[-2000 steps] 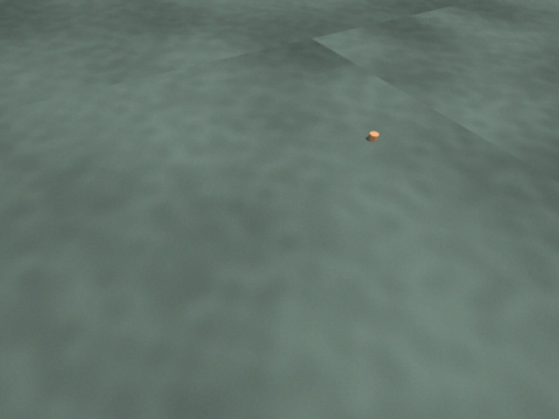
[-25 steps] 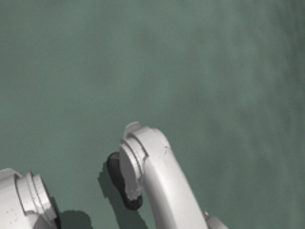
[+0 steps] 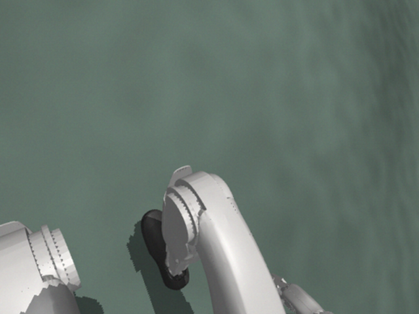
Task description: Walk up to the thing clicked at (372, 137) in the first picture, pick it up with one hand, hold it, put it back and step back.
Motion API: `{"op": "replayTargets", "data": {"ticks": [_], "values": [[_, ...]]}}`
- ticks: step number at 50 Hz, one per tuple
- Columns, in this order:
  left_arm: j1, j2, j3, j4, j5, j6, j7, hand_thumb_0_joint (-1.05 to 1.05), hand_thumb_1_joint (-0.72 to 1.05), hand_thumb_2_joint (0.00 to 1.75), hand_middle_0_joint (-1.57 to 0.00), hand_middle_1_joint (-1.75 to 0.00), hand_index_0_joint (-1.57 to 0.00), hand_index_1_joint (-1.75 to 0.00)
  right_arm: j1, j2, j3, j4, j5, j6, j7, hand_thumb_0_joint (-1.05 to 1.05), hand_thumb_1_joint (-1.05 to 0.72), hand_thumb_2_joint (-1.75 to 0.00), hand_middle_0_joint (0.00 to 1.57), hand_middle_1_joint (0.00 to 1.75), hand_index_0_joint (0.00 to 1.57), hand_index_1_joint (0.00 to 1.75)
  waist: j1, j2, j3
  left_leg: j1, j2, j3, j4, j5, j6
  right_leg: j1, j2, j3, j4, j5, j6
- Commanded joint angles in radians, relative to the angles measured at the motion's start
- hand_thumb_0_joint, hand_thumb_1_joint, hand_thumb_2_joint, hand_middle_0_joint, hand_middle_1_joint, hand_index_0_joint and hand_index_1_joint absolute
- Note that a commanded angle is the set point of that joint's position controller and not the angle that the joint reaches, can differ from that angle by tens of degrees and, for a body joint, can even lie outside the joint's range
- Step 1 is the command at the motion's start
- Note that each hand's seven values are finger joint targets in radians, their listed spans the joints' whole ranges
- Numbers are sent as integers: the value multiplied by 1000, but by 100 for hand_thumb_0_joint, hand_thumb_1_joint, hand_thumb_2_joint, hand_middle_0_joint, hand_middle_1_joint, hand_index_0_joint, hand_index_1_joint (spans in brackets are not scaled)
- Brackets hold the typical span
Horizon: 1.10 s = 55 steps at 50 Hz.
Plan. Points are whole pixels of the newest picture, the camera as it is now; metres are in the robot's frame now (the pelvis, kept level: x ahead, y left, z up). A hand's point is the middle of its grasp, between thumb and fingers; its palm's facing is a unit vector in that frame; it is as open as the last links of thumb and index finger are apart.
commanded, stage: rest palm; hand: left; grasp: from above
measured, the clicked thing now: out of the picture +0.48 +0.36 -0.29
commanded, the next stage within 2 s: close in 0.80 s
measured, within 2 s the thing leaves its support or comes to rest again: neither
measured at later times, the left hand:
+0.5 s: hand out of the picture +0.47 +0.35 -0.25, palm faces -0.43 -0.15 -0.89, open 14.0 cm
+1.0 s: hand out of the picture +0.46 +0.35 -0.25, palm faces -0.43 -0.14 -0.89, open 13.7 cm
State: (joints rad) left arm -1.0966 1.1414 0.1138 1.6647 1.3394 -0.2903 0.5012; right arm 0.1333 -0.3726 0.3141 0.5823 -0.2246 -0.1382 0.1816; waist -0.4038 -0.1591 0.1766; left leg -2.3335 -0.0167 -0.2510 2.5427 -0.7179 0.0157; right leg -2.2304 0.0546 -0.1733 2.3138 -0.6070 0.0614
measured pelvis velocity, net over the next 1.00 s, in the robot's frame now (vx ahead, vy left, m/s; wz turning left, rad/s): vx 0.00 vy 0.00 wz -0.02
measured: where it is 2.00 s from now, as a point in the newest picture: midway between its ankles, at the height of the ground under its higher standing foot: (122, 295)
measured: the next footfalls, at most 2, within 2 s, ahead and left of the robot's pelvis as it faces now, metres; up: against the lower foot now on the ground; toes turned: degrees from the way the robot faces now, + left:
none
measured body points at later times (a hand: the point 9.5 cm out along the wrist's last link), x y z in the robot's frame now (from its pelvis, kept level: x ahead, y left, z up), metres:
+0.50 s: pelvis +0.00 +0.00 +0.00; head +0.29 +0.13 +0.31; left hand +0.49 +0.35 -0.20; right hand +0.04 -0.25 -0.05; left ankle +0.06 +0.12 -0.28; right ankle +0.13 -0.12 -0.28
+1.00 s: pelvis +0.00 +0.00 +0.00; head +0.28 +0.15 +0.31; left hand +0.48 +0.36 -0.20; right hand +0.04 -0.25 -0.04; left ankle +0.06 +0.12 -0.28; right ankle +0.13 -0.12 -0.28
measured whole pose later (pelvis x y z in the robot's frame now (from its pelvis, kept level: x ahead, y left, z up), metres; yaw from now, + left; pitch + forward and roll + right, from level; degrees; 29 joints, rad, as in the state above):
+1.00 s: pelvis +0.00 +0.00 +0.00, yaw -1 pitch +27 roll -17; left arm -1.11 1.18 0.10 1.71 1.31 -0.27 0.55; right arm 0.12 -0.37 0.37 0.58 -0.23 -0.17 0.19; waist -0.43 -0.17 0.22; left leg -2.33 0.00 -0.26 2.55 -0.72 0.02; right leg -2.23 0.06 -0.18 2.30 -0.59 0.07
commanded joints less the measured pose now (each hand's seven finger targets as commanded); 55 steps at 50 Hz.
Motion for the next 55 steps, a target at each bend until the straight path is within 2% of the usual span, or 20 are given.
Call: {"op": "replayTargets", "data": {"ticks": [1, 6, 7, 11, 12, 13, 16, 17, 19, 22, 24, 30, 34, 38, 43, 48, 51, 52, 54, 55], "values": [[-257, 205, -2, -93, -11, 0, 70, 0, -52, 98, -7, -102, -6, -102, 187, -324, -85, 31, -3, -16, -3, 0, -90, -90, 20, 30, 20, 30, -69, 609, -561, 537, 56, 54, -304, 224, -23, 257, 22, -115, -145, 173, -80], [-262, 206, -14, -46, -10, 22, 102, 0, -52, 97, -6, -103, -7, -102, 171, -330, -82, 32, 1, -38, 3, 0, -90, -90, 20, 30, 20, 30, -71, 589, -545, 493, 53, 58, -309, 184, -16, 262, 24, -110, -147, 169, -76], [-265, 199, -20, -44, -13, 26, 102, 0, -50, 95, -7, -103, -7, -102, 174, -332, -80, 30, -1, -41, 3, 0, -90, -90, 20, 30, 20, 30, -81, 586, -555, 504, 55, 58, -309, 187, -15, 270, 24, -108, -151, 172, -74], [-281, 237, 8, -60, -21, 38, 119, 0, -51, 95, -6, -104, -7, -103, 178, -329, -66, 46, 0, -53, 10, 0, -90, -90, 20, 30, 20, 30, -70, 630, -604, 551, 65, 41, -308, 256, -27, 277, 17, -110, -133, 215, -73], [-268, 218, 4, -45, -23, 41, 117, 0, -51, 95, -7, -104, -7, -103, 180, -330, -65, 45, -1, -55, 15, 0, -90, -90, 20, 30, 20, 30, -79, 634, -589, 554, 66, 36, -303, 271, -30, 264, 13, -109, -127, 218, -72], [-276, 229, 9, -55, -30, 41, 118, 0, -50, 94, -6, -104, -7, -103, 179, -321, -57, 53, -1, -56, 17, 0, -90, -90, 20, 30, 20, 30, -78, 640, -604, 557, 70, 33, -301, 289, -32, 276, 15, -108, -130, 230, -72], [-277, 251, 14, -50, -36, 50, 118, 0, -50, 94, -7, -104, -8, -103, 172, -327, -54, 44, 1, -58, 13, 0, -90, -90, 20, 30, 20, 30, -76, 619, -605, 526, 63, 52, -287, 271, -20, 317, 22, -101, -146, 237, -73], [-264, 241, 5, -31, -37, 55, 114, 0, -50, 93, -6, -104, -8, -103, 183, -342, -70, 41, 0, -61, 13, 0, -90, -90, 20, 30, 20, 30, -78, 634, -598, 525, 59, 62, -294, 259, -19, 322, 23, -97, -147, 228, -76], [-264, 279, 29, -45, -44, 57, 108, 0, -51, 94, -7, -103, -7, -102, 177, -333, -55, 48, 2, -61, 16, 0, -90, -90, 20, 30, 20, 30, -64, 640, -590, 519, 64, 56, -295, 260, -22, 315, 24, -102, -146, 218, -78], [-264, 295, 44, -81, -46, 57, 89, 0, -52, 96, -6, -103, -7, -102, 196, -336, -50, 45, 0, -56, 16, 0, -90, -90, 20, 30, 20, 30, -71, 627, -613, 512, 62, 64, -279, 289, -17, 350, 20, -94, -154, 240, -76], [-242, 279, 32, -49, -58, 57, 80, 0, -52, 96, -7, -102, -7, -102, 198, -340, -54, 38, -1, -54, 11, 0, -90, -90, 20, 30, 20, 30, -79, 595, -603, 486, 58, 76, -272, 271, -10, 382, 26, -94, -167, 237, -76], [-229, 287, 32, -83, -76, 41, 47, 0, -50, 95, -7, -103, -8, -103, 205, -336, -44, 42, 0, -38, 3, 0, -90, -90, 20, 30, 20, 30, -72, 590, -626, 508, 63, 67, -263, 304, -14, 395, 27, -102, -173, 251, -74], [-225, 267, 8, -99, -72, 30, 37, 0, -51, 97, -7, -104, -7, -103, 203, -342, -44, 32, -3, -33, -2, 0, -90, -90, 20, 30, 20, 30, -73, 600, -606, 518, 62, 69, -255, 304, -16, 380, 28, -103, -166, 246, -78], [-238, 286, 22, -106, -64, 15, 57, 0, -48, 96, -8, -104, -8, -103, 189, -340, -34, 34, -5, -25, -8, 0, -90, -90, 20, 30, 20, 30, -67, 600, -588, 504, 63, 62, -259, 284, -19, 369, 28, -113, -171, 230, -83], [-238, 300, 22, -94, -34, 12, 80, 0, -46, 96, -8, -105, -9, -104, 169, -351, -39, 19, -8, -25, -7, 0, -90, -90, 20, 30, 20, 30, -67, 630, -558, 528, 70, 44, -290, 255, -30, 315, 26, -122, -153, 197, -85], [-236, 264, -6, -66, -42, 29, 94, 0, -41, 89, -9, -105, -12, -102, 166, -344, -45, 24, -7, -40, -5, 0, -89, -90, 20, 30, 20, 30, -82, 592, -550, 502, 68, 58, -291, 211, -14, 332, 30, -109, -168, 195, -73], [-260, 258, -11, -64, -53, 36, 95, 0, -39, 87, -10, -105, -13, -102, 163, -353, -52, 35, -2, -50, -5, 0, -89, -90, 20, 30, 20, 30, -85, 607, -539, 496, 70, 48, -300, 196, -18, 302, 27, -112, -167, 185, -73], [-254, 274, 4, -66, -56, 38, 94, 0, -38, 87, -11, -104, -14, -101, 169, -343, -36, 38, -2, -50, -2, 0, -89, -90, 20, 30, 20, 30, -86, 595, -541, 502, 73, 38, -299, 213, -21, 302, 23, -117, -163, 191, -73], [-245, 259, -11, -59, -60, 42, 89, 0, -36, 85, -13, -103, -16, -100, 165, -342, -38, 36, -3, -49, -3, 0, -89, -90, 20, 30, 20, 30, -86, 595, -569, 518, 73, 44, -293, 229, -20, 322, 24, -110, -162, 209, -72], [-265, 270, 3, -92, -57, 40, 85, 0, -34, 84, -13, -104, -17, -100, 171, -343, -37, 42, 0, -50, 0, 0, -89, -90, 20, 30, 20, 30, -85, 619, -568, 525, 76, 35, -289, 254, -26, 299, 19, -114, -155, 215, -73]]}}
